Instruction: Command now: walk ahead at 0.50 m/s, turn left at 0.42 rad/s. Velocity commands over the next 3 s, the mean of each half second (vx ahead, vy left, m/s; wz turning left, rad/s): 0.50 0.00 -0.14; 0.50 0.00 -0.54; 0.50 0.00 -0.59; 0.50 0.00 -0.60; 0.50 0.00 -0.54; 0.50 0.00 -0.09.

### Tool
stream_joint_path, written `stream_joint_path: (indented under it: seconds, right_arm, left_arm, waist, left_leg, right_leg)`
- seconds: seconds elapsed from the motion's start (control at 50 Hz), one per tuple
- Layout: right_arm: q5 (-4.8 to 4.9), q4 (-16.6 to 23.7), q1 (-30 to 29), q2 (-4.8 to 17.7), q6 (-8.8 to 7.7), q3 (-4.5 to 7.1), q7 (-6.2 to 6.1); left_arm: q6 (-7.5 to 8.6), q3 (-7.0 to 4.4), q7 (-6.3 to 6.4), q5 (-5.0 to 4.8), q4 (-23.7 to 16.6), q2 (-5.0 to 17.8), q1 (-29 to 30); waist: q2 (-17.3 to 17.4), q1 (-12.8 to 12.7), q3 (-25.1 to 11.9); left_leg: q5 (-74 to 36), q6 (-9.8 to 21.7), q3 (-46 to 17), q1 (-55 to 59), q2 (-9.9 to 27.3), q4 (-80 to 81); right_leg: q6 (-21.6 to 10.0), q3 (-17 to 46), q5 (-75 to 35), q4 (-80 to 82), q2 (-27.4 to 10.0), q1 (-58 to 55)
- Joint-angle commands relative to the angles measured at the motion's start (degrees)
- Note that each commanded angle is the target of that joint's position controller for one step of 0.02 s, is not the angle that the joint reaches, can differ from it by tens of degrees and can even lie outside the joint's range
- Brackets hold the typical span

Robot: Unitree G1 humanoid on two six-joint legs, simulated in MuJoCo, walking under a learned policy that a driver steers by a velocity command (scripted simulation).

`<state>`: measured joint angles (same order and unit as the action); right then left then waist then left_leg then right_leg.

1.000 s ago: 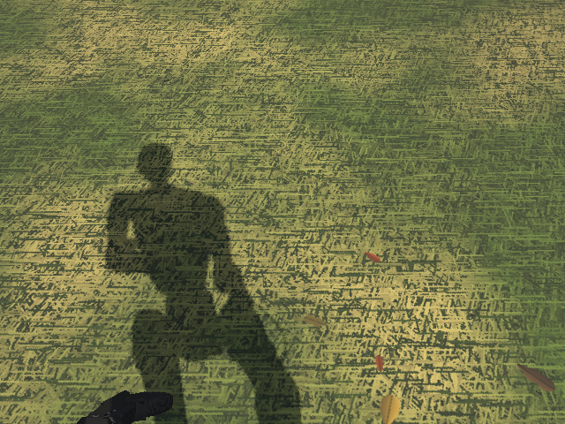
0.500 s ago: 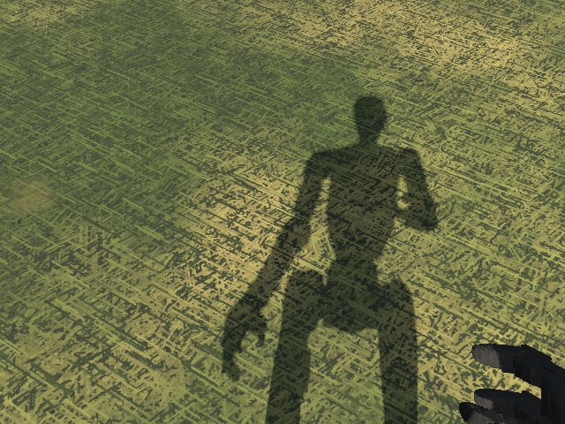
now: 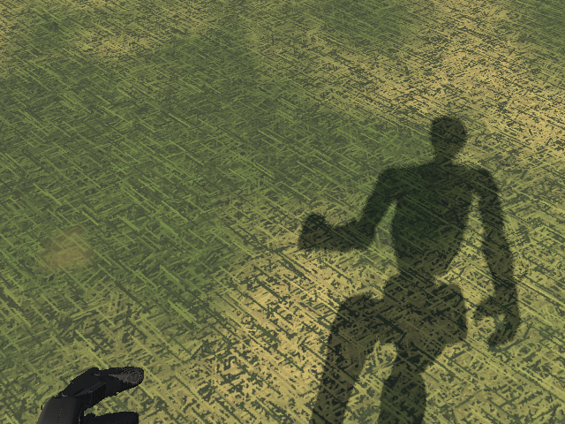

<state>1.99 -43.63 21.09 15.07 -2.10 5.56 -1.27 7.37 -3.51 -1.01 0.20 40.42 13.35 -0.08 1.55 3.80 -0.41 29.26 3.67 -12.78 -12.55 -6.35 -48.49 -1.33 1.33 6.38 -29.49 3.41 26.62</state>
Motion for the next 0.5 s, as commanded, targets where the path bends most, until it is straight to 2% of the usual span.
stream_joint_path:
  seconds: [0.02,0.04,0.06,0.08,0.12,0.16,0.2,0.24,0.3,0.32,0.36,0.38,0.4,0.42,0.44,0.46,0.48,0.5]
  right_arm:
    - [-0.12,4.6,0.6,7.8,-1.14,0.72,-0.09]
    - [-1.02,5.4,-3.2,7.0,-1.16,0.56,-0.14]
    - [-1.87,6.6,-6.3,6.2,-1.67,0.49,0.00]
    - [-1.91,7.1,-6.4,5.2,-2.06,0.41,0.26]
    - [-1.90,7.5,-6.7,3.2,-2.55,-0.08,0.45]
    - [-2.31,8.8,-10.7,1.5,-2.87,-0.86,0.51]
    - [-2.18,9.4,-15.0,0.2,-3.28,-1.71,0.85]
    - [-1.54,9.5,-17.8,0.9,-3.54,-1.77,1.35]
    - [-0.93,10.5,-21.8,2.6,-4.08,-1.43,1.90]
    - [-0.85,10.7,-21.8,3.4,-4.36,-1.11,2.04]
    - [-0.92,9.7,-18.3,5.0,-4.67,-0.17,1.95]
    - [-1.38,8.7,-13.3,6.6,-4.73,0.68,1.49]
    - [-2.41,7.6,-4.2,10.2,-4.74,1.74,0.80]
    - [-3.02,6.2,0.6,14.9,-3.91,2.68,0.76]
    - [-2.38,5.0,1.5,11.3,-3.65,2.13,1.03]
    - [-2.01,5.4,-1.0,7.7,-3.76,0.96,1.08]
    - [-2.17,5.6,-4.6,5.7,-3.71,0.11,1.19]
    - [-2.37,5.4,-7.4,4.1,-3.64,-0.47,1.40]
  left_arm:
    - [-0.35,-3.02,-0.04,-0.73,0.6,7.6,-16.6]
    - [-0.87,-2.50,-0.16,-0.24,0.4,7.1,-13.8]
    - [-1.22,-2.19,-0.24,-0.06,1.0,6.6,-12.3]
    - [-1.23,-1.70,-0.23,0.25,1.0,5.9,-11.8]
    - [-1.24,-1.44,-0.38,-0.46,1.8,5.4,-12.3]
    - [-1.50,-2.03,0.01,-1.24,2.5,7.6,-13.4]
    - [-2.09,-2.78,0.61,-1.61,3.0,9.9,-14.2]
    - [-2.56,-3.13,0.74,-1.90,3.6,11.1,-16.1]
    - [-3.27,-3.09,0.84,-2.45,4.6,10.9,-19.7]
    - [-3.53,-3.12,0.96,-2.54,4.7,10.9,-20.3]
    - [-3.82,-3.01,1.26,-2.45,4.5,10.5,-20.2]
    - [-3.69,-2.57,1.29,-2.04,4.1,9.1,-19.6]
    - [-3.32,-1.36,1.21,-1.10,2.5,5.6,-17.9]
    - [-2.44,-0.11,1.45,-1.76,0.6,2.1,-23.9]
    - [-2.37,-1.13,1.70,-2.95,1.3,7.2,-23.7]
    - [-2.69,-1.94,1.74,-2.80,0.9,10.0,-20.1]
    - [-3.13,-2.10,1.79,-2.26,0.9,9.6,-18.2]
    - [-3.53,-2.17,1.67,-1.69,0.6,8.9,-17.1]
  waist:
    - [-9.5,-9.0,-9.2]
    - [-5.0,-7.9,-4.5]
    - [-4.0,-6.8,-1.2]
    - [-5.0,-5.0,-0.9]
    - [-6.8,-4.2,-1.3]
    - [-6.8,-4.6,-0.9]
    - [-6.6,-5.6,-0.7]
    - [-7.2,-6.7,-0.8]
    - [-7.3,-7.7,-0.6]
    - [-7.3,-7.2,-0.8]
    - [-7.2,-4.4,-2.0]
    - [-7.0,-1.7,-4.1]
    - [-1.6,2.8,-10.3]
    - [14.5,1.2,-16.6]
    - [13.2,2.0,-14.7]
    - [8.5,2.3,-8.3]
    - [6.0,0.7,-4.9]
    - [5.4,-0.7,-2.1]
  left_leg:
    - [-2.7,-1.6,0.4,-34.1,5.0,-25.7]
    - [-6.3,-1.9,2.7,-32.6,6.4,-24.9]
    - [-8.6,-1.9,3.8,-31.6,7.9,-22.0]
    - [-10.0,-1.9,5.1,-28.8,9.8,-19.2]
    - [-9.8,-2.7,7.4,-26.3,10.4,-13.0]
    - [-11.1,-4.0,9.4,-25.1,10.5,-4.3]
    - [-17.3,-4.8,10.5,-20.6,9.3,5.4]
    - [-23.8,-5.6,11.0,-16.0,7.7,11.6]
    - [-26.6,-5.3,10.2,-12.2,6.4,17.5]
    - [-26.5,-4.8,9.9,-10.0,6.2,19.6]
    - [-26.6,-3.0,10.1,-1.2,6.4,23.4]
    - [-25.1,-1.5,9.3,6.8,8.1,23.9]
    - [-23.3,2.0,0.8,19.7,17.5,23.5]
    - [-17.0,10.2,-19.3,32.9,30.8,27.2]
    - [-4.5,12.3,-27.0,31.1,31.6,30.1]
    - [-3.9,10.2,-20.1,25.8,28.8,31.3]
    - [-9.0,8.4,-13.5,20.1,25.9,32.7]
    - [-14.1,7.8,-8.7,15.3,23.9,34.2]
  right_leg:
    - [-12.7,35.4,21.3,12.4,-23.3,-39.8]
    - [-11.9,29.4,14.8,13.5,-20.8,-32.4]
    - [-12.1,25.5,8.2,14.7,-18.8,-26.6]
    - [-11.9,22.4,2.9,15.7,-16.9,-23.2]
    - [-12.6,19.2,-4.0,16.8,-14.9,-21.0]
    - [-13.2,16.6,-8.4,17.7,-14.2,-19.1]
    - [-12.3,13.4,-8.6,17.9,-12.5,-16.0]
    - [-11.6,12.5,-8.0,17.7,-12.0,-14.3]
    - [-10.7,14.8,-4.5,15.5,-13.1,-15.2]
    - [-10.1,16.1,-2.4,14.4,-13.4,-15.6]
    - [-7.9,16.8,0.0,10.4,-12.2,-13.7]
    - [-6.2,15.7,-1.1,5.0,-9.8,-10.7]
    - [-3.6,11.2,5.1,-10.3,-5.9,-3.2]
    - [-0.9,4.2,25.5,-27.3,-0.6,12.8]
    - [-0.3,5.4,27.2,-36.9,-3.7,20.6]
    - [-0.3,6.1,22.0,-40.3,-5.7,22.5]
    - [0.1,5.2,17.7,-40.3,-7.0,21.1]
    - [0.4,5.0,14.8,-38.6,-8.1,19.8]
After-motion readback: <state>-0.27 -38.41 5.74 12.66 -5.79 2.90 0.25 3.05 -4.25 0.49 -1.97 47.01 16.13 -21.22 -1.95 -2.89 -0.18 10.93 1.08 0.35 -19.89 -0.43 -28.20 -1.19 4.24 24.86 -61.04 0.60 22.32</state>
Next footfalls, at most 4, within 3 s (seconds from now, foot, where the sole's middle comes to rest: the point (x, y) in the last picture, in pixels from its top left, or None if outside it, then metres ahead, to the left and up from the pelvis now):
0.40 left None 0.34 0.14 -0.76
0.88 right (364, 386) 0.55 -0.20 -0.76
1.38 left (333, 266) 0.89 -0.16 -0.76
1.90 right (472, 265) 0.87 -0.55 -0.76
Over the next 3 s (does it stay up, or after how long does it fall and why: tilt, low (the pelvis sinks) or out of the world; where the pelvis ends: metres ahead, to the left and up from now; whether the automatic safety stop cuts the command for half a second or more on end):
stays up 1.04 -0.92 0.01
